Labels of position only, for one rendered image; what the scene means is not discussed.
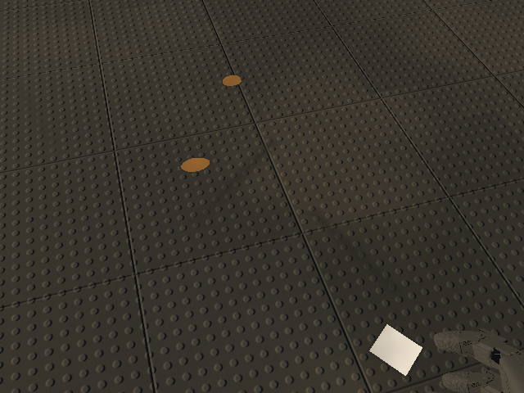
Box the right robot hand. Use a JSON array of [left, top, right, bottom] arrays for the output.
[[427, 328, 524, 393]]

